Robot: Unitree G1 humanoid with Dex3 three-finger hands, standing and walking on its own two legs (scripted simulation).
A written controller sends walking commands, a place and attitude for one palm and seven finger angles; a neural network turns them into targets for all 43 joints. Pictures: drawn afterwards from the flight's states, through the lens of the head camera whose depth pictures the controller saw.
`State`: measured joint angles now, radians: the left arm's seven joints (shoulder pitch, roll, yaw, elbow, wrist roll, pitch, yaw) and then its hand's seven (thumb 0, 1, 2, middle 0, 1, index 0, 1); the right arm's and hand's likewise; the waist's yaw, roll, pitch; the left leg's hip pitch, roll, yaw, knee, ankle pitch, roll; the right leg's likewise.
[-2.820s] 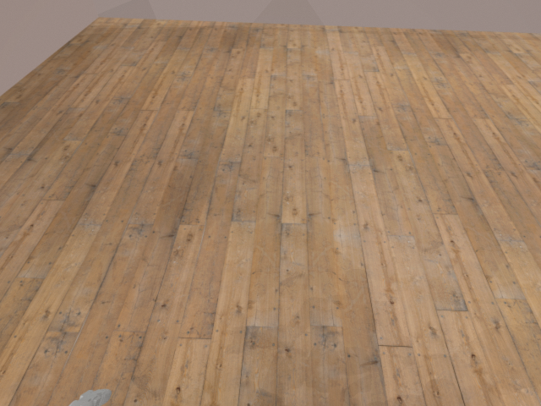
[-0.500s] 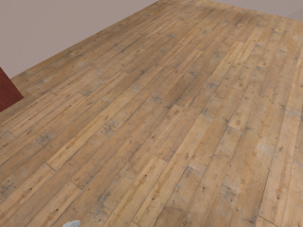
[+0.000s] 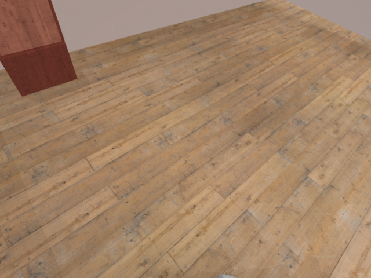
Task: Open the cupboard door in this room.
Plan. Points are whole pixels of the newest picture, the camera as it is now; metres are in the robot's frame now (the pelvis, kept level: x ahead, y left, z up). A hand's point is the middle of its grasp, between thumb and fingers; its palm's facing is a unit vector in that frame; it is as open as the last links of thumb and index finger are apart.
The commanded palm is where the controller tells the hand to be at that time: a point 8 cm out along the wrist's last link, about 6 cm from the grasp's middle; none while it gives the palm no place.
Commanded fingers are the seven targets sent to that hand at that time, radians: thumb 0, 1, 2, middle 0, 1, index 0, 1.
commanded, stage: turn or walk to find it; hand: left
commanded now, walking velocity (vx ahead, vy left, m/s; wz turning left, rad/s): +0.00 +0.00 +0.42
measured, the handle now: out of the picture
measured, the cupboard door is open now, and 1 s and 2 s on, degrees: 0 0 0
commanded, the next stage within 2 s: stand and wait in 0.20 s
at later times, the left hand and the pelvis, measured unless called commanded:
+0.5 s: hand out of the picture +0.03 +0.17 -0.15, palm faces +0.15 -0.96 -0.25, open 7.4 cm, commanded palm none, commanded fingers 0.00 0.90 0.90 -0.20 -0.30 -0.20 -0.30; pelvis -0.02 -0.03 +0.01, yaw +8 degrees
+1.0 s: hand out of the picture -0.06 +0.18 -0.16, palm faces +0.31 -0.92 -0.25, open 7.4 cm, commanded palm none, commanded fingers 0.00 0.90 0.90 -0.20 -0.30 -0.20 -0.30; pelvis -0.06 -0.03 +0.01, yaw +16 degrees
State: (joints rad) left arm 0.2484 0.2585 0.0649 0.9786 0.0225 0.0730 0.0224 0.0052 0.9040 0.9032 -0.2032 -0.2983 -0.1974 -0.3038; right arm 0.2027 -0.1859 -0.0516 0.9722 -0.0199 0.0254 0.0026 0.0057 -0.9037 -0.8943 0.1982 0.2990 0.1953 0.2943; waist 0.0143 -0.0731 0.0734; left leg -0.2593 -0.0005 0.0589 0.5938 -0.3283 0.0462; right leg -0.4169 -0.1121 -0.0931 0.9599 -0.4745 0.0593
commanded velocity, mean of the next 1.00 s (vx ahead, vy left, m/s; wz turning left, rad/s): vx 0.00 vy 0.00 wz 0.26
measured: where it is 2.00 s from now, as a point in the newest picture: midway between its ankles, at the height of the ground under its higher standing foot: outside the picture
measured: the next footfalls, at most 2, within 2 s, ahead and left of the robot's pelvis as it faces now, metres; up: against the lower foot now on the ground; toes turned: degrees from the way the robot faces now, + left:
right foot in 0.40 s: +0.03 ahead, -0.12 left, +0.00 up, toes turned +4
left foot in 0.70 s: -0.03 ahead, +0.11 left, +0.00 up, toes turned +11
